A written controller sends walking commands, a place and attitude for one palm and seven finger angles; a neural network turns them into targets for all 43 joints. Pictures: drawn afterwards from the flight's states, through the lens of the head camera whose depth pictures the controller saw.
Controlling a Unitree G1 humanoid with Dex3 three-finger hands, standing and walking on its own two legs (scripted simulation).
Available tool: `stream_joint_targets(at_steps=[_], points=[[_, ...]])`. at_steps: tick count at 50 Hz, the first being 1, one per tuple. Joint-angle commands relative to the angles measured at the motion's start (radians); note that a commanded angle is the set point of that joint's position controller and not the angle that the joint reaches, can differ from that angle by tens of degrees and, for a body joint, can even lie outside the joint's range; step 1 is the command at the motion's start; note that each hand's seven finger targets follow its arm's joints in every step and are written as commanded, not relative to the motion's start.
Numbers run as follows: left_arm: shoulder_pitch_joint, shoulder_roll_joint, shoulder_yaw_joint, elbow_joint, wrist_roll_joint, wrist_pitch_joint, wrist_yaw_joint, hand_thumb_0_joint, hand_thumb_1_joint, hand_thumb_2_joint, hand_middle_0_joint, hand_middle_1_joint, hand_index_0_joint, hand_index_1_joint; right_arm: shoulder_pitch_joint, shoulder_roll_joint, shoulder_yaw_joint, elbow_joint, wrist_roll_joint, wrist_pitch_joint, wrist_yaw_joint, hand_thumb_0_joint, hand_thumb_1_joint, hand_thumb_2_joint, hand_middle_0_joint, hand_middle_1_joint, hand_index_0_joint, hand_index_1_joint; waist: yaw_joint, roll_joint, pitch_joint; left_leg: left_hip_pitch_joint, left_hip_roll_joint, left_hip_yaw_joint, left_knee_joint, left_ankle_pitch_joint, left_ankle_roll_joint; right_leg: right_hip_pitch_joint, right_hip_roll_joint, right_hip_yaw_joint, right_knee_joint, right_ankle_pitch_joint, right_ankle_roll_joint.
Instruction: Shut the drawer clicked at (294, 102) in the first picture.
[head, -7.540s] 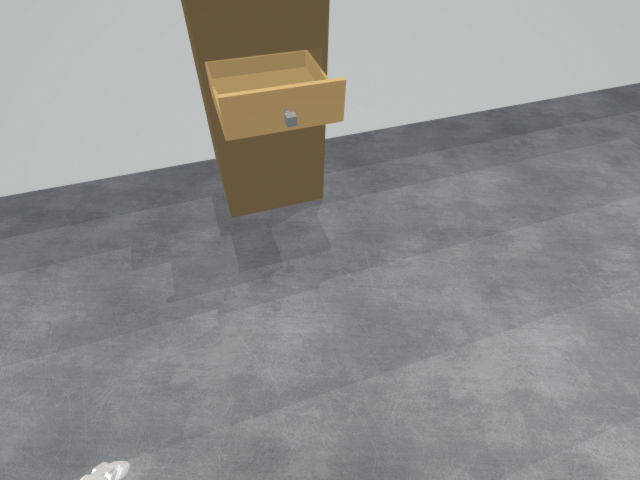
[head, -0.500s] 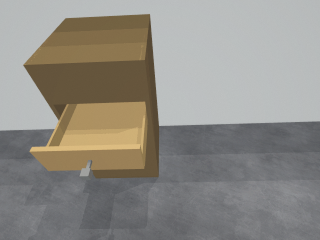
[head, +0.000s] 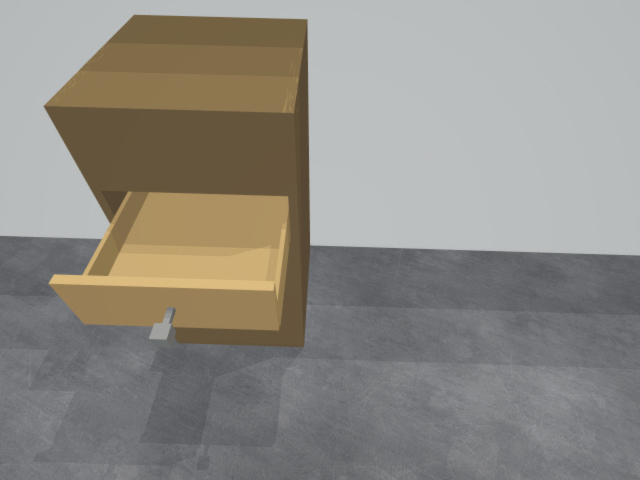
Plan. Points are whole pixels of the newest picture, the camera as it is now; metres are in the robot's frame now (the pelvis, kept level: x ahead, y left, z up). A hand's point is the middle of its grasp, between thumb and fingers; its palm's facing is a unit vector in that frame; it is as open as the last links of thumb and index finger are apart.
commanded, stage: look again from close up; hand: left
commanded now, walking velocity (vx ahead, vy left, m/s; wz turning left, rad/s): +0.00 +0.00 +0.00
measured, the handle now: (165, 326) +0.39 +0.30 -0.15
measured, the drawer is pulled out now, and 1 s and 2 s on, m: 0.24 0.24 0.24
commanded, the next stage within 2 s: raise the hand and make a fist in 0.50 s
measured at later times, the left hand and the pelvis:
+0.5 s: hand out of the picture +0.01 +0.24 -0.18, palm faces +0.01 -0.98 -0.21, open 7.3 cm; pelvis +0.02 +0.06 +0.00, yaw +0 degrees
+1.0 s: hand (145, 467) +0.15 +0.23 -0.07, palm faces +0.04 -1.00 -0.03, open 6.0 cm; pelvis -0.02 +0.01 -0.08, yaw +1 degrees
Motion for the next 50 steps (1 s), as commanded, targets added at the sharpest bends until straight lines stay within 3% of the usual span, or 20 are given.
stream_joint_targets(at_steps=[1,2,4,7,9,13,21,29,30,31,32,33,34,36,38,40,41,42,45,50], points=[[0.065,0.164,0.011,-0.073,0.013,-0.064,0.024,0.000,0.900,0.900,-0.200,-0.300,-0.200,-0.300,0.007,-0.037,-0.018,-0.131,0.007,-0.027,0.014,0.000,-0.900,-0.900,0.200,0.300,0.200,0.300,-0.019,-0.007,0.010,-0.077,-0.009,0.014,0.273,-0.178,0.058,-0.083,-0.269,0.186,-0.107,0.402,-0.042],[0.040,0.174,0.012,-0.083,0.016,-0.063,0.023,0.000,0.900,0.900,-0.200,-0.300,-0.200,-0.300,0.030,-0.026,-0.016,-0.123,0.008,-0.027,0.021,0.000,-0.900,-0.900,0.200,0.300,0.200,0.300,-0.035,-0.044,-0.016,-0.066,-0.019,0.041,0.245,-0.169,0.050,-0.086,-0.239,0.164,-0.116,0.263,-0.074],[0.023,0.166,0.017,-0.105,0.013,-0.057,0.022,0.000,0.900,0.900,-0.200,-0.300,-0.200,-0.300,0.072,-0.038,-0.010,-0.135,0.006,-0.036,0.023,0.000,-0.900,-0.900,0.200,0.300,0.200,0.300,-0.042,-0.075,-0.048,0.008,-0.029,0.044,0.086,-0.067,0.059,-0.067,-0.189,0.105,-0.041,0.169,-0.061],[0.072,0.084,0.002,-0.097,0.003,-0.037,0.020,0.000,0.900,0.900,-0.200,-0.300,-0.200,-0.300,0.078,-0.105,-0.012,-0.134,-0.001,-0.057,0.011,0.000,-0.900,-0.900,0.200,0.300,0.200,0.300,-0.007,0.033,0.001,-0.028,0.070,-0.071,-0.022,0.102,0.110,-0.090,-0.089,0.062,0.036,-0.011,-0.011],[0.081,0.092,-0.002,-0.087,0.008,-0.024,0.016,0.000,0.900,0.900,-0.200,-0.300,-0.200,-0.300,0.034,-0.114,-0.007,-0.134,-0.001,-0.057,0.007,0.000,-0.900,-0.900,0.200,0.300,0.200,0.300,0.016,0.160,0.051,-0.089,0.079,-0.128,-0.100,0.092,0.133,-0.059,-0.074,0.030,0.070,-0.068,0.004],[0.081,0.102,-0.006,-0.081,0.012,-0.021,0.005,0.000,0.900,0.900,-0.200,-0.300,-0.200,-0.300,0.010,-0.118,-0.006,-0.145,0.001,-0.056,0.007,0.000,-0.900,-0.900,0.200,0.300,0.200,0.300,0.019,0.015,0.091,-0.108,0.044,-0.111,-0.135,-0.049,0.128,-0.061,-0.094,0.048,0.031,-0.013,0.005],[0.071,0.129,-0.008,-0.082,0.009,-0.018,0.000,0.000,0.900,0.900,-0.200,-0.300,-0.200,-0.300,0.001,-0.146,-0.002,-0.126,0.002,-0.060,0.007,0.000,-0.900,-0.900,0.200,0.300,0.200,0.300,0.016,0.018,0.023,-0.010,0.039,-0.097,-0.143,0.023,0.127,-0.054,-0.115,0.048,0.019,0.016,0.020],[0.070,0.140,-0.009,-0.064,0.005,-0.020,0.004,0.000,0.900,0.900,-0.200,-0.300,-0.200,-0.300,0.001,-0.144,0.003,-0.093,0.006,-0.062,0.004,0.000,-0.900,-0.900,0.200,0.300,0.200,0.300,0.014,-0.006,-0.005,0.050,0.026,-0.051,-0.084,0.220,0.121,-0.027,-0.130,0.051,0.014,0.099,0.028],[0.081,0.158,-0.017,-0.050,0.016,-0.030,0.043,0.000,0.900,0.900,-0.200,-0.300,-0.200,-0.300,-0.046,-0.185,-0.003,-0.160,0.018,-0.058,0.012,0.000,-0.900,-0.900,0.200,0.300,0.200,0.300,0.018,-0.037,0.055,-0.013,0.048,-0.056,0.044,0.389,0.087,-0.085,-0.139,0.090,-0.011,0.147,0.031],[-0.625,0.403,0.154,-1.621,-0.160,-0.232,0.049,0.000,0.900,0.900,-0.220,-0.322,-0.220,-0.322,-0.021,-0.310,-0.050,-0.496,0.057,-0.203,-0.019,0.000,-0.900,-0.900,0.200,0.300,0.200,0.300,-0.102,0.137,-0.423,0.310,-0.043,-0.037,-0.019,0.409,0.044,-0.100,-0.036,-0.020,0.081,0.269,0.007],[-0.172,0.327,0.114,-1.359,-0.088,-0.169,0.076,0.000,0.900,0.900,-0.240,-0.343,-0.240,-0.343,-0.118,-0.213,0.002,-0.434,0.054,-0.302,-0.048,0.000,-0.900,-0.900,0.200,0.300,0.200,0.300,-0.001,0.241,-0.410,0.374,0.014,-0.047,-0.056,0.526,0.029,-0.163,-0.033,-0.007,0.204,0.045,-0.004],[-0.127,0.233,0.051,-1.284,-0.111,-0.117,0.122,0.000,0.900,0.900,-0.260,-0.365,-0.260,-0.365,-0.119,-0.210,-0.017,-0.366,0.055,-0.335,-0.050,0.000,-0.900,-0.900,0.200,0.300,0.200,0.300,-0.029,0.212,-0.314,0.257,-0.006,-0.039,-0.079,0.441,-0.001,-0.224,-0.025,-0.019,0.232,-0.055,0.004],[0.167,0.014,-0.050,-1.041,-0.121,-0.027,0.108,0.000,0.900,0.900,-0.280,-0.387,-0.280,-0.387,-0.081,-0.179,-0.027,-0.341,0.058,-0.330,-0.036,0.000,-0.900,-0.900,0.200,0.300,0.200,0.300,-0.037,0.127,-0.170,0.168,-0.002,-0.062,-0.091,0.344,0.012,-0.292,-0.035,-0.023,0.236,-0.104,0.013],[0.033,0.115,0.049,-1.189,-0.147,-0.103,0.066,0.000,0.900,0.900,-0.320,-0.430,-0.320,-0.430,-0.116,-0.227,-0.060,-0.449,0.043,-0.341,-0.028,0.000,-0.900,-0.900,0.200,0.300,0.200,0.300,-0.039,0.046,-0.080,-0.006,-0.038,-0.054,0.009,0.135,0.036,-0.282,-0.040,-0.038,0.152,-0.049,0.010],[0.254,0.166,0.189,-1.001,-0.150,-0.196,0.003,0.000,0.900,0.900,-0.360,-0.473,-0.360,-0.473,-0.138,-0.227,-0.080,-0.507,0.028,-0.333,-0.021,0.000,-0.900,-0.900,0.200,0.300,0.200,0.300,0.017,-0.109,-0.069,-0.151,-0.071,-0.022,0.120,0.070,0.054,-0.297,-0.030,-0.049,0.138,0.002,0.002],[0.411,0.121,0.237,-0.873,-0.185,-0.323,-0.104,0.000,0.900,0.900,-0.400,-0.517,-0.400,-0.517,-0.183,-0.211,-0.095,-0.561,0.021,-0.308,-0.008,0.000,-0.900,-0.900,0.200,0.300,0.200,0.300,0.061,-0.298,-0.085,-0.298,-0.075,0.001,0.232,0.099,0.050,-0.382,-0.007,-0.072,0.282,0.062,0.004],[0.448,0.078,0.211,-0.890,-0.206,-0.401,-0.174,0.000,0.900,0.900,-0.420,-0.538,-0.420,-0.538,-0.204,-0.209,-0.104,-0.592,0.019,-0.305,0.003,0.000,-0.900,-0.900,0.200,0.300,0.200,0.300,0.073,-0.331,-0.118,-0.359,-0.077,0.013,0.279,0.087,0.045,-0.416,-0.004,-0.078,0.353,0.073,0.005],[0.451,0.081,0.215,-0.908,-0.227,-0.470,-0.240,0.000,0.900,0.900,-0.440,-0.560,-0.440,-0.560,-0.230,-0.212,-0.113,-0.624,0.019,-0.309,0.015,0.000,-0.900,-0.900,0.200,0.300,0.200,0.300,0.081,-0.303,-0.153,-0.401,-0.083,0.024,0.324,0.072,0.042,-0.447,-0.005,-0.070,0.405,0.084,0.004],[0.407,0.184,0.311,-0.897,-0.285,-0.616,-0.425,0.000,0.900,0.900,-0.500,-0.625,-0.500,-0.625,-0.258,-0.217,-0.123,-0.696,0.034,-0.323,0.043,0.000,-0.900,-0.900,0.200,0.300,0.200,0.300,0.088,-0.045,-0.229,-0.470,-0.103,0.047,0.449,0.050,0.039,-0.493,-0.023,-0.009,0.511,0.133,-0.009],[0.090,0.303,0.411,-1.214,-0.384,-0.656,-0.482,0.000,0.900,0.900,-0.600,-0.733,-0.600,-0.733,-0.231,-0.211,-0.115,-0.775,0.040,-0.342,0.009,0.000,-0.900,-0.900,0.200,0.300,0.200,0.300,0.048,0.068,-0.438,-0.590,-0.102,0.044,0.623,-0.101,0.073,-0.566,-0.035,0.132,0.546,-0.090,0.019]])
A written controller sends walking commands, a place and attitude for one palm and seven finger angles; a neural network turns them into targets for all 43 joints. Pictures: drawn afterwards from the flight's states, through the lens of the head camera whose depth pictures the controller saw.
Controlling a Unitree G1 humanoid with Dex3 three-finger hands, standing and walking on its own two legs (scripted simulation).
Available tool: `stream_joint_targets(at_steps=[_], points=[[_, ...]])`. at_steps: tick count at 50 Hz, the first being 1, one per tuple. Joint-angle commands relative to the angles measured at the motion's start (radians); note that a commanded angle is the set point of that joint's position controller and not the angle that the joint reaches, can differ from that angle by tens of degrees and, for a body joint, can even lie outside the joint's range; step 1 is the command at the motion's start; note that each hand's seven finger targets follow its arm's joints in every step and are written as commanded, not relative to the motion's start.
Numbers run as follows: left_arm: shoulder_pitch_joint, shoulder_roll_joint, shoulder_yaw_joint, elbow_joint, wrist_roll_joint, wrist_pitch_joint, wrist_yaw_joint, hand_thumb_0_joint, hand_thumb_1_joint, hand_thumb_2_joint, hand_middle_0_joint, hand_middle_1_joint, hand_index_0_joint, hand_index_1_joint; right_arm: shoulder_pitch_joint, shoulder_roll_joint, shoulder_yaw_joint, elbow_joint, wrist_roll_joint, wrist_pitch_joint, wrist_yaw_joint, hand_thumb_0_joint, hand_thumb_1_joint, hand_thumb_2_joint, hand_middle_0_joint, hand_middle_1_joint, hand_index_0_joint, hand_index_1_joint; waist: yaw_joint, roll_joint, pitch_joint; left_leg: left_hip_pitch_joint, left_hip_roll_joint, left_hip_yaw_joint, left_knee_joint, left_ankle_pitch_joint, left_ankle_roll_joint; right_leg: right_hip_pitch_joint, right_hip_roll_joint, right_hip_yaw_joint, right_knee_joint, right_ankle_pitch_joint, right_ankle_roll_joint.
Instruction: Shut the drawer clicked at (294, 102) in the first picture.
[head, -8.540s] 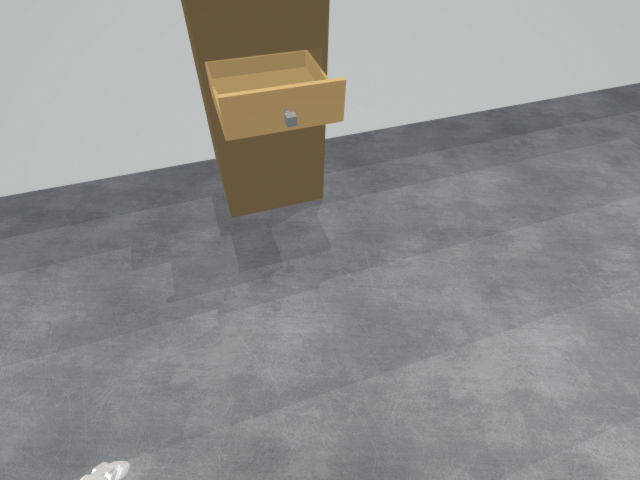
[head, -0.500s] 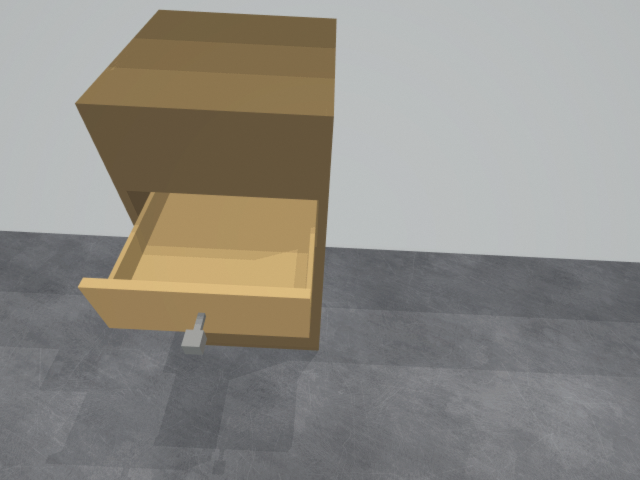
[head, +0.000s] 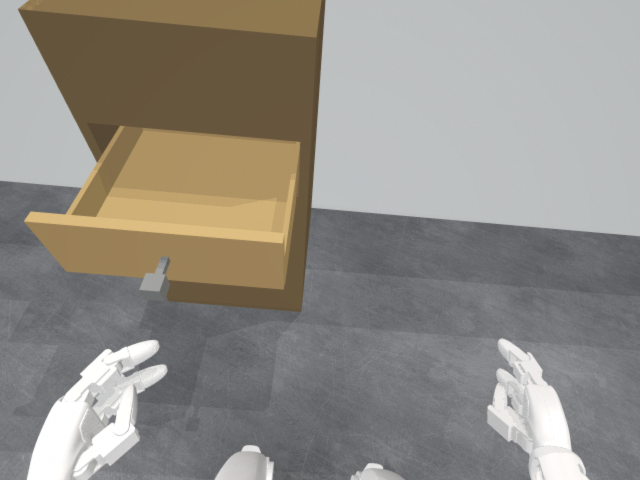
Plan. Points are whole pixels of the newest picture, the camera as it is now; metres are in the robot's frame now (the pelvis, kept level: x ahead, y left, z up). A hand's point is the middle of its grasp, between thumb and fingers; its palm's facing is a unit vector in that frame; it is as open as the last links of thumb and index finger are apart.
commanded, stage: raise the hand and make a fist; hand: left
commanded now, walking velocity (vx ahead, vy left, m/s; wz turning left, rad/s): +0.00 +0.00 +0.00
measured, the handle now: (158, 277) +0.41 +0.28 -0.07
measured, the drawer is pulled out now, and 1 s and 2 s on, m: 0.24 0.24 0.24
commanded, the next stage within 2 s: bring the fist close to the handle in 1.50 s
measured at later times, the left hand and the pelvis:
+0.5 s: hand (103, 385) +0.21 +0.25 +0.03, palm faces +0.10 -0.99 -0.08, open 3.6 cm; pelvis -0.02 +0.00 -0.02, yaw -1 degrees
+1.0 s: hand (125, 395) +0.21 +0.23 +0.01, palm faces -0.01 -1.00 -0.03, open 3.2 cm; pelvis -0.01 +0.05 -0.02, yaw +1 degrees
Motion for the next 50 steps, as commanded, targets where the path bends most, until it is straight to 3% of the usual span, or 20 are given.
stream_joint_targets(at_steps=[1,2,3,4,5,8,11,13,16,18,20,24,27,30,33,36,38,42,45,50], points=[[-0.104,0.205,0.179,-0.399,-0.111,-0.146,-0.029,0.000,0.900,0.900,-0.620,-0.755,-0.620,-0.755,0.002,-0.089,-0.025,-0.158,0.002,-0.070,-0.030,0.000,-0.900,-0.900,0.200,0.300,0.200,0.300,0.030,0.175,-0.280,0.006,-0.044,-0.007,0.063,0.165,0.028,0.072,0.008,0.139,-0.098,0.161,0.019],[-0.152,0.203,0.154,-0.490,-0.115,-0.180,-0.019,0.000,0.900,0.900,-0.640,-0.777,-0.640,-0.777,0.010,-0.086,-0.018,-0.148,-0.003,-0.077,-0.040,0.000,-0.900,-0.900,0.200,0.300,0.200,0.300,0.012,0.221,-0.283,0.017,-0.036,-0.017,0.086,0.164,0.033,0.035,0.014,0.140,-0.088,0.149,0.014],[-0.270,0.221,0.125,-0.589,-0.117,-0.208,-0.015,0.000,0.900,0.900,-0.660,-0.798,-0.660,-0.798,0.023,-0.098,-0.011,-0.133,-0.009,-0.083,-0.049,0.000,-0.900,-0.900,0.200,0.300,0.200,0.300,-0.027,0.219,-0.281,0.017,-0.028,-0.027,0.124,0.147,0.039,-0.020,0.025,0.141,-0.071,0.119,0.013],[-0.270,0.221,0.113,-0.590,-0.107,-0.219,-0.013,0.000,0.900,0.900,-0.680,-0.820,-0.680,-0.820,0.024,-0.098,-0.012,-0.114,-0.012,-0.087,-0.061,0.000,-0.900,-0.900,0.200,0.300,0.200,0.300,-0.028,0.229,-0.272,0.005,-0.021,-0.029,0.135,0.124,0.043,-0.044,0.027,0.149,-0.079,0.061,0.005],[-0.246,0.173,0.050,-0.551,-0.104,-0.216,-0.026,0.000,0.900,0.900,-0.700,-0.842,-0.700,-0.842,0.023,-0.102,-0.004,-0.099,-0.006,-0.096,-0.069,0.000,-0.900,-0.900,0.200,0.300,0.200,0.300,-0.051,0.200,-0.218,-0.021,-0.016,-0.033,0.146,0.091,0.049,-0.072,0.029,0.150,-0.092,0.016,0.006],[-0.272,0.206,0.019,-0.398,-0.104,-0.131,-0.092,0.000,0.900,0.900,-0.760,-0.907,-0.760,-0.907,0.026,-0.133,0.013,-0.069,0.017,-0.111,-0.090,0.000,-0.900,-0.900,0.200,0.300,0.200,0.300,-0.089,0.118,-0.105,-0.130,-0.005,-0.051,0.165,0.000,0.058,-0.111,0.032,0.167,-0.136,-0.115,0.016],[-0.253,0.293,0.092,-0.254,-0.100,0.051,-0.138,0.000,0.900,0.900,-0.820,-0.972,-0.820,-0.972,0.018,-0.141,0.025,-0.085,0.041,-0.090,-0.111,0.000,-0.900,-0.900,0.200,0.300,0.200,0.300,-0.053,0.084,-0.117,-0.169,-0.008,-0.049,0.127,-0.031,0.059,-0.044,0.010,0.201,-0.197,-0.195,0.028],[-0.217,0.342,0.166,-0.198,-0.120,0.180,-0.138,0.000,0.900,0.900,-0.860,-1.015,-0.860,-1.015,-0.001,-0.138,0.034,-0.117,0.040,-0.064,-0.115,0.000,-0.900,-0.900,0.200,0.300,0.200,0.300,0.001,0.087,-0.163,-0.156,-0.017,-0.048,0.106,0.001,0.057,0.036,-0.002,0.210,-0.213,-0.189,0.034],[-0.136,0.334,0.257,-0.299,-0.159,0.258,-0.067,0.000,0.900,0.900,-0.920,-1.080,-0.920,-1.080,-0.007,-0.098,0.035,-0.159,0.035,-0.036,-0.099,0.000,-0.900,-0.900,0.200,0.300,0.200,0.300,0.057,0.088,-0.288,-0.089,-0.022,-0.052,0.071,0.118,0.048,0.168,-0.020,0.192,-0.198,-0.013,0.049],[-0.082,0.297,0.293,-0.305,-0.172,0.235,0.001,0.000,0.900,0.900,-0.960,-1.123,-0.960,-1.123,-0.014,-0.069,0.030,-0.147,0.029,-0.031,-0.085,0.000,-0.900,-0.900,0.200,0.300,0.200,0.300,0.073,0.050,-0.302,-0.096,-0.016,-0.059,0.064,0.153,0.038,0.186,-0.017,0.178,-0.172,0.084,0.057],[-0.061,0.264,0.287,-0.321,-0.154,0.173,0.050,0.000,0.900,0.900,-1.000,-1.167,-1.000,-1.167,0.004,-0.059,0.018,-0.121,0.024,-0.031,-0.070,0.000,-0.900,-0.900,0.200,0.300,0.200,0.300,0.065,0.038,-0.282,-0.103,-0.013,-0.056,0.049,0.169,0.029,0.163,-0.012,0.152,-0.144,0.141,0.057],[-0.061,0.174,0.141,-0.242,-0.086,0.082,0.048,0.000,0.900,0.900,-1.080,-1.253,-1.080,-1.253,0.018,-0.087,-0.001,-0.093,0.022,-0.039,-0.053,0.000,-0.900,-0.900,0.200,0.300,0.200,0.300,0.002,0.027,-0.154,-0.098,-0.018,-0.056,0.025,0.108,0.035,-0.002,0.010,0.092,-0.129,0.038,0.043],[-0.107,0.119,0.017,-0.274,-0.078,0.041,-0.002,0.000,0.900,0.900,-1.140,-1.318,-1.140,-1.318,0.053,-0.121,-0.002,-0.105,0.030,-0.064,-0.056,0.000,-0.900,-0.900,0.200,0.300,0.200,0.300,-0.038,0.034,-0.147,-0.056,-0.022,-0.068,0.012,0.051,0.049,-0.081,0.017,0.065,-0.128,-0.048,0.030],[-0.132,0.151,0.012,-0.401,-0.077,0.008,0.001,0.000,0.900,0.900,-1.200,-1.383,-1.200,-1.383,0.073,-0.136,-0.002,-0.118,0.027,-0.089,-0.062,0.000,-0.900,-0.900,0.200,0.300,0.200,0.300,-0.026,0.093,-0.230,0.032,-0.020,-0.082,-0.018,0.055,0.050,-0.084,0.022,0.028,-0.092,-0.007,0.015],[-0.102,0.220,0.077,-0.522,-0.047,-0.017,0.084,0.000,0.900,0.900,-1.260,-1.448,-1.260,-1.448,0.068,-0.129,-0.001,-0.116,0.012,-0.091,-0.060,0.000,-0.900,-0.900,0.200,0.300,0.200,0.300,0.013,0.154,-0.295,0.104,-0.014,-0.099,-0.046,0.122,0.038,-0.088,0.032,-0.011,-0.034,0.067,0.003],[-0.026,0.146,0.035,-0.554,-0.024,-0.006,0.166,0.000,0.900,0.900,-1.320,-1.513,-1.320,-1.513,0.048,-0.105,0.006,-0.130,0.005,-0.061,-0.047,0.000,-0.900,-0.900,0.200,0.300,0.200,0.300,0.025,0.204,-0.262,0.149,-0.006,-0.120,-0.086,0.138,0.016,-0.106,0.028,-0.039,-0.016,0.080,0.000],[0.005,0.146,0.035,-0.525,-0.001,0.027,0.198,0.000,0.900,0.900,-1.360,-1.557,-1.360,-1.557,0.044,-0.107,0.008,-0.143,0.002,-0.029,-0.040,0.000,-0.900,-0.900,0.200,0.300,0.200,0.300,0.027,0.208,-0.240,0.142,-0.002,-0.130,-0.094,0.151,0.012,-0.099,0.030,-0.046,-0.015,0.091,-0.001],[-0.007,0.078,-0.076,-0.461,0.034,0.123,0.183,0.000,0.900,0.900,-1.400,-1.600,-1.400,-1.600,0.046,-0.119,0.021,-0.191,0.010,0.029,-0.033,0.000,-0.900,-0.900,0.200,0.300,0.200,0.300,-0.015,0.149,-0.156,0.102,0.002,-0.139,-0.114,0.058,0.011,-0.117,0.034,-0.057,-0.041,0.070,0.009],[-0.079,0.076,-0.118,-0.510,0.035,0.154,0.156,0.000,0.900,0.900,-1.400,-1.600,-1.400,-1.600,0.060,-0.129,0.032,-0.221,0.011,0.044,-0.038,0.000,-0.900,-0.900,0.200,0.300,0.200,0.300,-0.030,0.148,-0.174,0.124,0.001,-0.149,-0.112,0.050,0.014,-0.115,0.035,-0.053,-0.049,0.076,0.010],[-0.072,0.120,-0.054,-0.610,0.022,0.111,0.179,0.000,0.900,0.900,-1.400,-1.600,-1.400,-1.600,0.072,-0.111,0.036,-0.229,0.000,0.045,-0.041,0.000,-0.900,-0.900,0.200,0.300,0.200,0.300,-0.001,0.167,-0.255,0.198,0.003,-0.152,-0.089,0.190,-0.001,-0.093,0.041,-0.052,-0.035,0.125,0.002]])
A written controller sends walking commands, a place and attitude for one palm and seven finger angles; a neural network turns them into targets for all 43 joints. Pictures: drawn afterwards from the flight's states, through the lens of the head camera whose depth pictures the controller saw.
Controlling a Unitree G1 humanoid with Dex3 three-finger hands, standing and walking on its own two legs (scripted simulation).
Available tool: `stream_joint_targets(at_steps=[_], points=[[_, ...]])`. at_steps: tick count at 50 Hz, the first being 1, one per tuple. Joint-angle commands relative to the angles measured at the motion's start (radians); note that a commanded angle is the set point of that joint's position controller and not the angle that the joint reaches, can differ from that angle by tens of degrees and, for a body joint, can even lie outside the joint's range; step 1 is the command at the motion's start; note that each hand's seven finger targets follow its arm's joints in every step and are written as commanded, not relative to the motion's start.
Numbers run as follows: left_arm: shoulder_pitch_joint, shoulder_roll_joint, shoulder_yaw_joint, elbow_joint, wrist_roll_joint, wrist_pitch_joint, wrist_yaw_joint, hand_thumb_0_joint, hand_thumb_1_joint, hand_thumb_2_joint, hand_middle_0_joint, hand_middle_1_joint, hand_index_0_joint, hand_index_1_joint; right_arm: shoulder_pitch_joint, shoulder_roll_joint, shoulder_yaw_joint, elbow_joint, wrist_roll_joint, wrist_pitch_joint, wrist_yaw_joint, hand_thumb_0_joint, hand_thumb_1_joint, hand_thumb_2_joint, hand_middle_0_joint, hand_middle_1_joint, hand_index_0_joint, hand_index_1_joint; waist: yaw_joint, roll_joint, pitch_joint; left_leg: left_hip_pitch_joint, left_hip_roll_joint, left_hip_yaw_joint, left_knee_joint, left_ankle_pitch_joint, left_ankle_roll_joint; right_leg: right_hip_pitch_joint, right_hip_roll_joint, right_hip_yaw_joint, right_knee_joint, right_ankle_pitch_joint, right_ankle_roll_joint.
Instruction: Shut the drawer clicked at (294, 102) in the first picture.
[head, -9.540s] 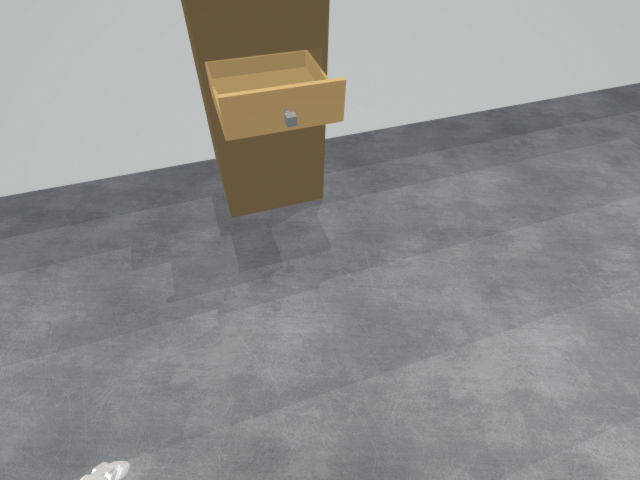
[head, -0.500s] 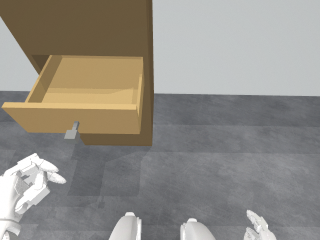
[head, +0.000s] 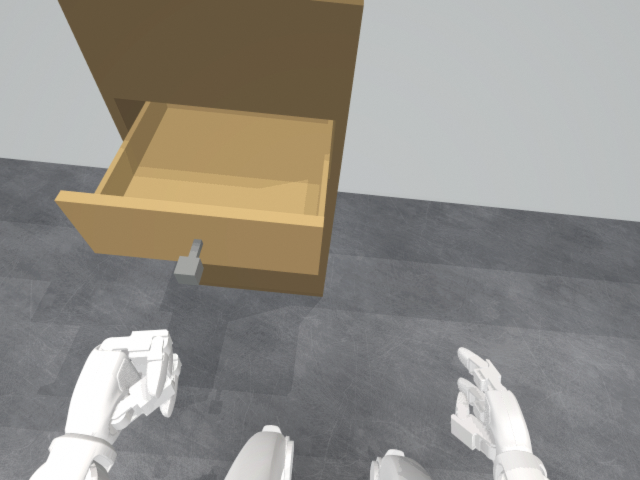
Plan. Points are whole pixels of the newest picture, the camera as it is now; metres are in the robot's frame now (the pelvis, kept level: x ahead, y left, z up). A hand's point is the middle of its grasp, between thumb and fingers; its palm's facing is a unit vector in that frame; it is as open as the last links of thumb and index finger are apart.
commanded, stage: raise the hand and make a fist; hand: left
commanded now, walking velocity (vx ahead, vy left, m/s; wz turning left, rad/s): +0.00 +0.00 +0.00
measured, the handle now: (192, 261) +0.42 +0.23 -0.05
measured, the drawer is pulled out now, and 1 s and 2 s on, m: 0.24 0.24 0.24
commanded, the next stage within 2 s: bring the fist close to the handle in 0.50 s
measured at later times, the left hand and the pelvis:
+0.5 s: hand (175, 367) +0.23 +0.18 +0.05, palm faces +0.02 -1.00 -0.09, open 3.3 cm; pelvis +0.01 -0.02 +0.00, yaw +0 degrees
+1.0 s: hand (191, 347) +0.26 +0.18 +0.01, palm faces -0.04 -1.00 -0.06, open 3.3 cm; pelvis +0.00 -0.04 -0.03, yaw -1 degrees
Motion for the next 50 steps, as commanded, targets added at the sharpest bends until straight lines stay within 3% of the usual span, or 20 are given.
stream_joint_targets(at_steps=[1,6,8,11,14,17,18,21,24,27,29,33,36,41,44,48,50], points=[[-0.031,0.093,0.066,-0.297,-0.028,-0.112,0.018,0.000,0.900,0.900,-1.400,-1.600,-1.400,-1.600,0.021,-0.159,-0.088,-0.134,-0.001,-0.040,-0.012,0.000,-0.900,-0.900,0.200,0.300,0.200,0.300,-0.009,0.094,-0.231,0.353,0.022,-0.123,-0.242,0.251,-0.069,0.003,0.057,-0.027,-0.095,0.141,-0.058],[0.005,0.096,0.082,-0.210,-0.012,-0.109,0.029,0.000,0.900,0.900,-1.400,-1.600,-1.400,-1.600,0.017,-0.159,-0.088,-0.123,-0.002,-0.015,-0.005,0.000,-0.900,-0.900,0.200,0.300,0.200,0.300,-0.013,0.085,-0.192,0.292,0.019,-0.111,-0.230,0.214,-0.065,-0.003,0.059,-0.030,-0.093,0.129,-0.058],[0.004,0.102,0.083,-0.169,-0.013,-0.088,0.012,0.000,0.900,0.900,-1.400,-1.600,-1.400,-1.600,0.010,-0.166,-0.089,-0.125,0.004,-0.005,-0.008,0.000,-0.900,-0.900,0.200,0.300,0.200,0.300,-0.023,0.040,-0.176,0.252,0.016,-0.103,-0.225,0.188,-0.053,0.010,0.062,-0.027,-0.103,0.126,-0.057],[0.002,0.111,0.088,-0.223,-0.032,-0.080,-0.010,0.000,0.900,0.900,-1.400,-1.600,-1.400,-1.600,0.014,-0.170,-0.094,-0.137,0.011,-0.008,-0.012,0.000,-0.900,-0.900,0.200,0.300,0.200,0.300,-0.012,0.079,-0.233,0.287,0.012,-0.087,-0.224,0.229,-0.052,0.046,0.058,-0.020,-0.115,0.150,-0.057],[-0.003,0.142,0.130,-0.262,-0.052,-0.094,-0.003,0.000,0.900,0.900,-1.400,-1.600,-1.400,-1.600,0.018,-0.166,-0.096,-0.126,0.011,-0.016,-0.018,0.000,-0.900,-0.900,0.200,0.300,0.200,0.300,-0.012,0.064,-0.272,0.301,0.013,-0.080,-0.210,0.276,-0.047,0.071,0.061,-0.015,-0.120,0.182,-0.055],[0.024,0.128,0.138,-0.243,-0.064,-0.123,0.012,0.000,0.900,0.900,-1.400,-1.600,-1.400,-1.600,0.017,-0.153,-0.097,-0.111,0.009,-0.022,-0.018,0.000,-0.900,-0.900,0.200,0.300,0.200,0.300,-0.009,0.064,-0.240,0.280,0.008,-0.068,-0.205,0.274,-0.046,0.075,0.061,-0.013,-0.125,0.184,-0.055],[0.018,0.153,0.165,-0.227,-0.062,-0.133,0.018,0.000,0.900,0.900,-1.400,-1.600,-1.400,-1.600,0.010,-0.156,-0.100,-0.101,0.010,-0.022,-0.019,0.000,-0.900,-0.900,0.200,0.300,0.200,0.300,-0.009,0.058,-0.232,0.263,0.009,-0.070,-0.197,0.265,-0.043,0.067,0.064,-0.011,-0.120,0.176,-0.057],[0.051,0.117,0.137,-0.174,-0.058,-0.139,0.009,0.000,0.900,0.900,-1.400,-1.600,-1.400,-1.600,0.010,-0.155,-0.103,-0.098,0.010,-0.020,-0.014,0.000,-0.900,-0.900,0.200,0.300,0.200,0.300,-0.014,0.063,-0.204,0.240,0.005,-0.056,-0.194,0.247,-0.042,0.065,0.058,-0.008,-0.125,0.175,-0.054],[0.070,0.146,0.179,-0.112,-0.066,-0.121,-0.020,0.000,0.900,0.900,-1.400,-1.600,-1.400,-1.600,0.007,-0.162,-0.110,-0.096,0.018,-0.013,-0.018,0.000,-0.900,-0.900,0.200,0.300,0.200,0.300,-0.014,0.010,-0.202,0.204,0.001,-0.045,-0.186,0.229,-0.034,0.094,0.059,0.005,-0.140,0.181,-0.050],[0.027,0.148,0.167,-0.154,-0.081,-0.133,-0.047,0.000,0.900,0.900,-1.400,-1.600,-1.400,-1.600,0.006,-0.161,-0.109,-0.102,0.022,-0.021,-0.023,0.000,-0.900,-0.900,0.200,0.300,0.200,0.300,-0.021,0.036,-0.215,0.214,-0.003,-0.034,-0.179,0.223,-0.028,0.111,0.055,0.023,-0.156,0.183,-0.047],[0.012,0.176,0.201,-0.167,-0.097,-0.150,-0.054,0.000,0.900,0.900,-1.400,-1.600,-1.400,-1.600,0.006,-0.157,-0.107,-0.094,0.021,-0.027,-0.028,0.000,-0.900,-0.900,0.200,0.300,0.200,0.300,-0.016,0.037,-0.229,0.210,-0.004,-0.033,-0.167,0.236,-0.025,0.128,0.054,0.038,-0.157,0.197,-0.048],[-0.067,0.170,0.205,-0.077,-0.103,-0.193,-0.069,0.000,0.900,0.900,-1.400,-1.600,-1.400,-1.600,0.008,-0.157,-0.104,-0.057,0.014,-0.036,-0.036,0.000,-0.900,-0.900,0.200,0.300,0.200,0.300,-0.043,0.003,-0.170,0.144,-0.002,-0.035,-0.114,0.208,-0.023,0.067,0.057,0.052,-0.139,0.168,-0.044],[-0.140,0.179,0.228,0.045,-0.110,-0.201,-0.104,0.000,0.900,0.900,-1.400,-1.600,-1.400,-1.600,0.009,-0.169,-0.102,-0.044,0.017,-0.037,-0.038,0.000,-0.900,-0.900,0.200,0.300,0.200,0.300,-0.052,-0.030,-0.132,0.057,-0.004,-0.027,-0.072,0.142,-0.024,0.032,0.049,0.087,-0.145,0.076,-0.040],[-0.254,0.218,0.232,0.040,-0.128,-0.200,-0.171,0.000,0.900,0.900,-1.400,-1.600,-1.400,-1.600,0.011,-0.185,-0.098,-0.050,0.020,-0.055,-0.044,0.000,-0.900,-0.900,0.200,0.300,0.200,0.300,-0.036,0.047,-0.251,0.069,-0.002,-0.017,-0.036,0.165,-0.015,0.048,0.041,0.121,-0.119,0.096,-0.043],[-0.303,0.259,0.265,0.029,-0.131,-0.192,-0.176,0.000,0.900,0.900,-1.400,-1.600,-1.400,-1.600,0.018,-0.188,-0.097,-0.041,0.016,-0.059,-0.045,0.000,-0.900,-0.900,0.200,0.300,0.200,0.300,-0.029,0.054,-0.314,0.083,0.003,-0.022,-0.025,0.215,-0.012,0.056,0.046,0.113,-0.084,0.166,-0.044],[-0.255,0.271,0.312,0.069,-0.134,-0.171,-0.154,0.000,0.900,0.900,-1.400,-1.600,-1.400,-1.600,0.010,-0.182,-0.104,-0.036,0.013,-0.050,-0.033,0.000,-0.900,-0.900,0.200,0.300,0.200,0.300,0.001,0.051,-0.350,0.083,0.003,-0.025,-0.024,0.272,-0.017,0.066,0.051,0.086,-0.039,0.237,-0.048],[-0.240,0.224,0.284,0.093,-0.134,-0.154,-0.146,0.000,0.900,0.900,-1.400,-1.600,-1.400,-1.600,0.003,-0.179,-0.107,-0.039,0.015,-0.040,-0.024,0.000,-0.900,-0.900,0.200,0.300,0.200,0.300,-0.002,0.044,-0.330,0.081,0.002,-0.024,-0.030,0.268,-0.020,0.039,0.050,0.072,-0.031,0.246,-0.043]])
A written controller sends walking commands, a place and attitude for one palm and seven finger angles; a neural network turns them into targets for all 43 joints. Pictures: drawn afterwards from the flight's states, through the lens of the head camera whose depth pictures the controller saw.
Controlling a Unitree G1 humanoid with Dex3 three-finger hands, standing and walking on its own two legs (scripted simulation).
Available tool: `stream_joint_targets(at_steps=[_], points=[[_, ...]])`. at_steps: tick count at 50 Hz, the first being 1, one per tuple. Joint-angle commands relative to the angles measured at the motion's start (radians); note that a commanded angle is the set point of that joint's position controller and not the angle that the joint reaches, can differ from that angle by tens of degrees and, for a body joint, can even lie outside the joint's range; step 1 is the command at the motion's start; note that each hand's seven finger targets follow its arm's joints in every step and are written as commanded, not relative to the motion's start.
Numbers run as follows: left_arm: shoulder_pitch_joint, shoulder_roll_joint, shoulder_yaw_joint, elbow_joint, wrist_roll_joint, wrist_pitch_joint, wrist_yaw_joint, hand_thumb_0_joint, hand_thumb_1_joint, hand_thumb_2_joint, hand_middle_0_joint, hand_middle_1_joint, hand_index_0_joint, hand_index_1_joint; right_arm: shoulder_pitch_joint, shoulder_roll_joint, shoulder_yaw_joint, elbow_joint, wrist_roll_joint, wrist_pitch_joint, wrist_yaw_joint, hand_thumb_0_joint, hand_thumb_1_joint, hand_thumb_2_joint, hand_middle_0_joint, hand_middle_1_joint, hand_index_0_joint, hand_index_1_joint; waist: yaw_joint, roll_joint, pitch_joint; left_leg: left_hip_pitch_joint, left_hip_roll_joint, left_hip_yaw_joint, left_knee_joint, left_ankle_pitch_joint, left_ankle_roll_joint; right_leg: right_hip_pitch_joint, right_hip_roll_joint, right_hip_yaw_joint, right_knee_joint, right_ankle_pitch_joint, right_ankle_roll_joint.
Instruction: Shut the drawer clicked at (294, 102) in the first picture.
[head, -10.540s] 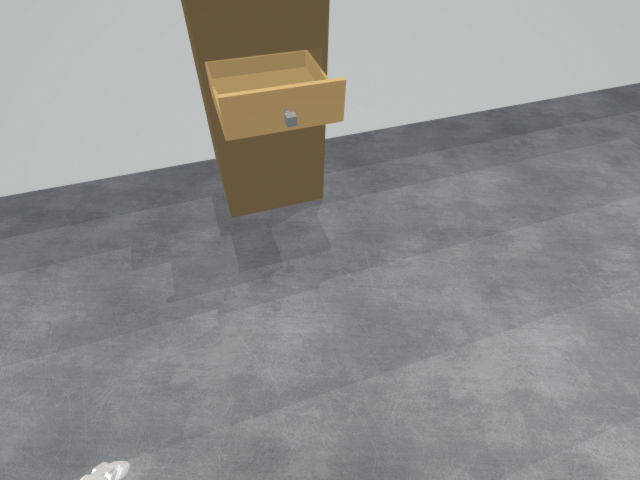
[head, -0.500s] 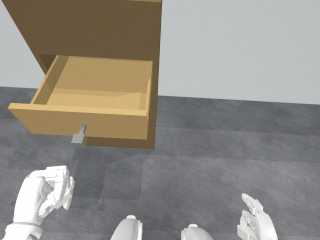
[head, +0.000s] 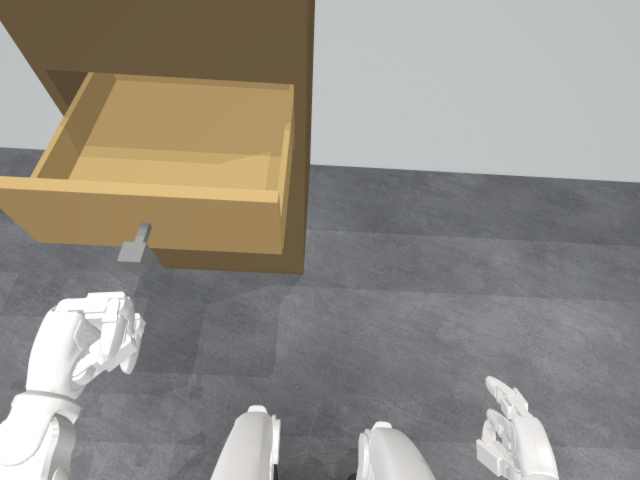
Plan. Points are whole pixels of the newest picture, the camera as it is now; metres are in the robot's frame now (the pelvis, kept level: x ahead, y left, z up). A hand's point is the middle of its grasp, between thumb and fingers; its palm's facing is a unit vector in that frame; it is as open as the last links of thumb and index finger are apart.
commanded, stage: bring the fist close to the handle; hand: left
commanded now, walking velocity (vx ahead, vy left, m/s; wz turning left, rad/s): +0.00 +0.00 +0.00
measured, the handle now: (139, 246) +0.41 +0.28 -0.02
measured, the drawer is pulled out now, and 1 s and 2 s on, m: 0.24 0.24 0.18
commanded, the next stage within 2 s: push the drawer shut in 1.00 s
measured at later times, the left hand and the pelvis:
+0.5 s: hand (155, 324) +0.30 +0.22 -0.02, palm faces -0.05 -1.00 -0.04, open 3.3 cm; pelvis -0.01 +0.02 -0.04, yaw -1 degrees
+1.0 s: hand (157, 318) +0.31 +0.23 -0.03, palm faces +0.01 -1.00 -0.06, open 3.3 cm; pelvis -0.01 +0.01 -0.04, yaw -1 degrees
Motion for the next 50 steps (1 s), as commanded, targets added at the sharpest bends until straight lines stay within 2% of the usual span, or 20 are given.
stream_joint_targets(at_steps=[1,4,9,10,12,13,14,15,19,21,24,28,30,34,39,42,45,48,49,50], points=[[0.002,0.152,0.109,-0.143,-0.035,-0.041,0.023,0.000,0.900,0.900,-1.400,-1.600,-1.400,-1.600,-0.017,-0.131,-0.070,-0.143,0.006,-0.041,0.007,0.000,-0.900,-0.900,0.200,0.300,0.200,0.300,0.030,0.035,-0.319,0.218,-0.042,0.007,-0.153,0.301,0.037,0.198,0.010,0.090,-0.182,0.295,0.017],[-0.035,0.126,0.075,-0.092,-0.024,-0.029,0.029,0.000,0.900,0.900,-1.400,-1.600,-1.400,-1.600,-0.012,-0.142,-0.071,-0.142,0.007,-0.031,0.011,0.000,-0.900,-0.900,0.200,0.300,0.200,0.300,0.004,-0.024,-0.274,0.166,-0.040,0.000,-0.137,0.257,0.041,0.145,0.013,0.085,-0.172,0.250,0.021],[-0.104,0.143,0.056,-0.153,-0.006,-0.093,0.039,0.000,0.900,0.900,-1.400,-1.600,-1.400,-1.600,0.003,-0.156,-0.071,-0.143,-0.001,-0.035,0.014,0.000,-0.900,-0.900,0.200,0.300,0.200,0.300,0.001,0.028,-0.314,0.189,-0.035,-0.013,-0.120,0.240,0.039,0.059,0.017,0.069,-0.127,0.206,0.010],[-0.148,0.134,0.037,-0.158,0.000,-0.108,0.044,0.000,0.900,0.900,-1.400,-1.600,-1.400,-1.600,0.005,-0.158,-0.069,-0.138,-0.002,-0.036,0.012,0.000,-0.900,-0.900,0.200,0.300,0.200,0.300,-0.015,0.028,-0.306,0.191,-0.033,-0.018,-0.114,0.224,0.039,0.024,0.018,0.065,-0.120,0.188,0.010],[-0.209,0.138,0.033,-0.169,0.006,-0.135,0.058,0.000,0.900,0.900,-1.400,-1.600,-1.400,-1.600,0.004,-0.161,-0.066,-0.129,-0.008,-0.041,0.010,0.000,-0.900,-0.900,0.200,0.300,0.200,0.300,-0.015,0.063,-0.313,0.189,-0.035,-0.027,-0.105,0.196,0.036,-0.024,0.017,0.059,-0.100,0.152,0.006],[-0.234,0.155,0.042,-0.165,0.010,-0.143,0.067,0.000,0.900,0.900,-1.400,-1.600,-1.400,-1.600,0.009,-0.166,-0.065,-0.127,-0.010,-0.040,0.008,0.000,-0.900,-0.900,0.200,0.300,0.200,0.300,-0.021,0.050,-0.313,0.178,-0.033,-0.035,-0.100,0.184,0.036,-0.047,0.021,0.051,-0.083,0.140,0.004],[-0.248,0.158,0.047,-0.160,0.016,-0.148,0.071,0.000,0.900,0.900,-1.400,-1.600,-1.400,-1.600,0.002,-0.168,-0.065,-0.122,-0.012,-0.039,0.008,0.000,-0.900,-0.900,0.200,0.300,0.200,0.300,-0.012,0.076,-0.338,0.193,-0.033,-0.039,-0.100,0.176,0.030,-0.066,0.018,0.049,-0.072,0.131,0.002],[-0.243,0.150,0.041,-0.143,0.021,-0.143,0.076,0.000,0.900,0.900,-1.400,-1.600,-1.400,-1.600,0.003,-0.171,-0.064,-0.124,-0.012,-0.036,0.009,0.000,-0.900,-0.900,0.200,0.300,0.200,0.300,-0.013,0.066,-0.348,0.195,-0.034,-0.045,-0.102,0.171,0.029,-0.076,0.017,0.044,-0.066,0.128,0.002],[-0.246,0.134,0.012,-0.135,0.037,-0.108,0.083,0.000,0.900,0.900,-1.400,-1.600,-1.400,-1.600,-0.001,-0.182,-0.064,-0.131,-0.012,-0.024,0.016,0.000,-0.900,-0.900,0.200,0.300,0.200,0.300,0.000,0.123,-0.408,0.256,-0.028,-0.070,-0.109,0.192,0.014,-0.134,0.011,0.030,-0.033,0.139,-0.001],[-0.253,0.133,0.003,-0.139,0.043,-0.077,0.092,0.000,0.900,0.900,-1.400,-1.600,-1.400,-1.600,0.003,-0.186,-0.064,-0.139,-0.011,-0.010,0.021,0.000,-0.900,-0.900,0.200,0.300,0.200,0.300,0.002,0.113,-0.433,0.265,-0.027,-0.075,-0.110,0.203,0.012,-0.130,0.009,0.028,-0.029,0.149,0.000],[-0.301,0.143,0.011,-0.121,0.052,-0.050,0.110,0.000,0.900,0.900,-1.400,-1.600,-1.400,-1.600,0.005,-0.190,-0.061,-0.142,-0.011,0.011,0.024,0.000,-0.900,-0.900,0.200,0.300,0.200,0.300,-0.009,0.083,-0.430,0.246,-0.023,-0.085,-0.097,0.193,0.012,-0.154,0.013,0.024,-0.015,0.148,0.001],[-0.354,0.127,0.003,-0.092,0.060,-0.058,0.142,0.000,0.900,0.900,-1.400,-1.600,-1.400,-1.600,0.011,-0.183,-0.057,-0.141,-0.015,0.029,0.026,0.000,-0.900,-0.900,0.200,0.300,0.200,0.300,-0.018,0.075,-0.413,0.215,-0.025,-0.086,-0.072,0.187,0.011,-0.183,0.018,0.021,0.005,0.144,0.000],[-0.353,0.135,0.017,-0.062,0.069,-0.072,0.150,0.000,0.900,0.900,-1.400,-1.600,-1.400,-1.600,0.012,-0.182,-0.058,-0.137,-0.017,0.038,0.030,0.000,-0.900,-0.900,0.200,0.300,0.200,0.300,-0.008,0.083,-0.412,0.205,-0.025,-0.081,-0.063,0.197,0.008,-0.191,0.018,0.024,0.012,0.145,-0.003],[-0.319,0.149,0.020,-0.103,0.066,-0.086,0.140,0.000,0.900,0.900,-1.400,-1.600,-1.400,-1.600,0.014,-0.180,-0.059,-0.151,-0.015,0.053,0.036,0.000,-0.900,-0.900,0.200,0.300,0.200,0.300,0.009,0.085,-0.474,0.230,-0.027,-0.068,-0.058,0.245,0.011,-0.137,0.021,0.031,0.004,0.175,-0.006],[-0.276,0.163,0.037,-0.098,0.050,-0.069,0.114,0.000,0.900,0.900,-1.400,-1.600,-1.400,-1.600,0.014,-0.176,-0.058,-0.155,-0.005,0.074,0.035,0.000,-0.900,-0.900,0.200,0.300,0.200,0.300,0.005,0.058,-0.447,0.178,-0.031,-0.042,-0.044,0.260,0.023,-0.079,0.025,0.047,-0.015,0.210,0.000],[-0.328,0.147,0.030,-0.074,0.041,-0.068,0.113,0.000,0.900,0.900,-1.400,-1.600,-1.400,-1.600,0.012,-0.172,-0.057,-0.142,-0.002,0.076,0.028,0.000,-0.900,-0.900,0.200,0.300,0.200,0.300,-0.020,0.026,-0.400,0.123,-0.035,-0.035,-0.034,0.199,0.032,-0.081,0.025,0.056,-0.030,0.175,0.006],[-0.371,0.164,0.045,-0.055,0.035,-0.086,0.105,0.000,0.900,0.900,-1.400,-1.600,-1.400,-1.600,0.015,-0.173,-0.057,-0.131,-0.002,0.073,0.020,0.000,-0.900,-0.900,0.200,0.300,0.200,0.300,-0.026,0.028,-0.393,0.101,-0.035,-0.026,-0.020,0.172,0.036,-0.086,0.027,0.065,-0.035,0.154,0.006],[-0.387,0.188,0.057,-0.052,0.029,-0.105,0.088,0.000,0.900,0.900,-1.400,-1.600,-1.400,-1.600,0.020,-0.174,-0.056,-0.125,-0.004,0.067,0.014,0.000,-0.900,-0.900,0.200,0.300,0.200,0.300,-0.024,0.043,-0.414,0.095,-0.035,-0.020,-0.001,0.192,0.039,-0.067,0.029,0.077,-0.032,0.170,0.003],[-0.367,0.201,0.072,-0.049,0.029,-0.107,0.080,0.000,0.900,0.900,-1.400,-1.600,-1.400,-1.600,0.018,-0.175,-0.056,-0.126,-0.004,0.067,0.014,0.000,-0.900,-0.900,0.200,0.300,0.200,0.300,-0.007,0.054,-0.434,0.106,-0.035,-0.020,-0.006,0.209,0.035,-0.053,0.028,0.078,-0.029,0.184,0.001],[-0.356,0.202,0.073,-0.050,0.028,-0.109,0.074,0.000,0.900,0.900,-1.400,-1.600,-1.400,-1.600,0.014,-0.174,-0.058,-0.128,-0.003,0.067,0.014,0.000,-0.900,-0.900,0.200,0.300,0.200,0.300,-0.006,0.064,-0.440,0.117,-0.035,-0.016,-0.005,0.228,0.036,-0.048,0.027,0.081,-0.029,0.203,0.001]])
